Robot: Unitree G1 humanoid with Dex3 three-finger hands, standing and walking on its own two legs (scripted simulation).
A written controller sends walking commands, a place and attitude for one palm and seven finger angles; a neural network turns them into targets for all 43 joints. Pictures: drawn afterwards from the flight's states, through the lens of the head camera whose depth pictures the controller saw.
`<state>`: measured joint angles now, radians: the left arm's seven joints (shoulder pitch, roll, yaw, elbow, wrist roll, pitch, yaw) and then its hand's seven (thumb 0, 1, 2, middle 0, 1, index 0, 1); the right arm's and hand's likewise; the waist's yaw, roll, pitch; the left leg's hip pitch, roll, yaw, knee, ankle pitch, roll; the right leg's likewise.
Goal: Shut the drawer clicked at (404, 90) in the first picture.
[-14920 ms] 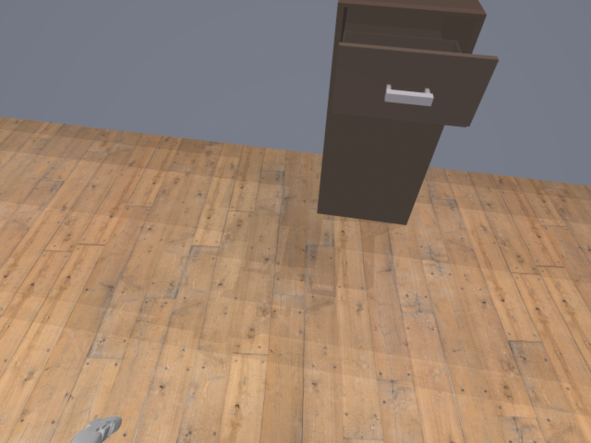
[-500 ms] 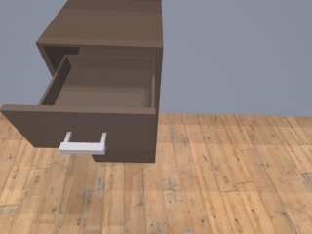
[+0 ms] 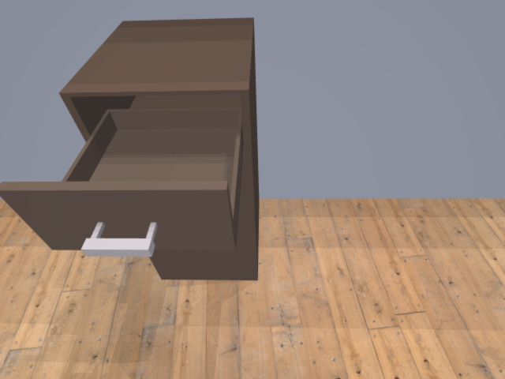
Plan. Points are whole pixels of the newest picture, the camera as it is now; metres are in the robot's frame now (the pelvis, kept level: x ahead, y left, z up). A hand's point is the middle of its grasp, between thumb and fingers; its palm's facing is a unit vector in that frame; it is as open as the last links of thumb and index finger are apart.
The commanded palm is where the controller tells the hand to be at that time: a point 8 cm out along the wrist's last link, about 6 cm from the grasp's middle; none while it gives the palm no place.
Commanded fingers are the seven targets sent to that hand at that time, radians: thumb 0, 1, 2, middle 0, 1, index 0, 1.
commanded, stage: look again from close up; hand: left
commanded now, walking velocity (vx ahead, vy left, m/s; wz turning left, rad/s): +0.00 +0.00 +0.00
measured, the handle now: (122, 237) +0.34 +0.25 +0.04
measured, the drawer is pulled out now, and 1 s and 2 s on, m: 0.29 0.29 0.29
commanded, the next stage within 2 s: raise the hand and make a fist in 0.02 s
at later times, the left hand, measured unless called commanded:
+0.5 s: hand (150, 366) +0.15 +0.16 -0.01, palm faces -0.04 -1.00 +0.02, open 6.2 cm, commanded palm +0.11 +0.23 -0.02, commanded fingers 0.00 0.90 0.90 -0.60 -0.73 -0.60 -0.73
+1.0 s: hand (116, 350) +0.16 +0.20 +0.04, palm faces +0.10 -0.99 -0.06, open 3.7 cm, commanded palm +0.11 +0.24 +0.05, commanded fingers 0.00 0.90 0.90 -1.10 -1.27 -1.10 -1.27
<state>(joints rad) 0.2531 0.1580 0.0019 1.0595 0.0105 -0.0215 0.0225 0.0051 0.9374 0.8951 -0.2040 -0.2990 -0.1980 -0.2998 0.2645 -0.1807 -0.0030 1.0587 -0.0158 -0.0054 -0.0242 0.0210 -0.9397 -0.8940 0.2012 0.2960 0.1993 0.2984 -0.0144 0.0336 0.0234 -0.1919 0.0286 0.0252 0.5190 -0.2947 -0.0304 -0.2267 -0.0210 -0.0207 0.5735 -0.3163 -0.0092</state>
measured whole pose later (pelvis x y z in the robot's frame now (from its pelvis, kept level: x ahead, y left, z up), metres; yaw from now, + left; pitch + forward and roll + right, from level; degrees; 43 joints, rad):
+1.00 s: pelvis -0.03 +0.02 -0.05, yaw +1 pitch +6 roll -1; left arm 0.59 0.20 0.09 -0.34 -0.21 -0.17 -0.09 0.02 0.90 0.90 -0.91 -1.07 -0.91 -1.07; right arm 0.32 -0.17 0.04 0.52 0.04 -0.20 -0.05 0.02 -0.90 -0.89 0.21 0.30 0.21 0.30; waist -0.01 0.02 -0.08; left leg -0.60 0.03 0.00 0.95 -0.45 0.00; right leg -0.59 -0.03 -0.04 0.92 -0.43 0.02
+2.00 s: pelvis +0.00 +0.00 -0.01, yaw +2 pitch +0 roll -1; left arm 0.57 0.27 0.23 -0.43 -0.30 -0.07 -0.26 0.02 0.90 0.90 -1.40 -1.60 -1.40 -1.60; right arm 0.26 -0.24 0.04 0.60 0.07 -0.37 -0.09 0.02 -0.91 -0.89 0.20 0.30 0.20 0.30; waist 0.05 0.05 -0.07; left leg -0.31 0.04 -0.03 0.70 -0.38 -0.03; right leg -0.30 -0.01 -0.07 0.68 -0.38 -0.01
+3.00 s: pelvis -0.01 +0.01 -0.03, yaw +2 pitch +7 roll +0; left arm 0.27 0.20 0.13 -0.03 -0.22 -0.25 -0.20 0.02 0.90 0.90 -1.40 -1.60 -1.40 -1.60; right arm 0.24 -0.24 0.02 0.60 0.03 -0.26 -0.05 0.02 -0.91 -0.89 0.21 0.30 0.20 0.30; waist -0.01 0.03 -0.05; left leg -0.54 0.02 -0.01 0.84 -0.43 -0.01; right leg -0.53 -0.04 -0.05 0.83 -0.42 0.01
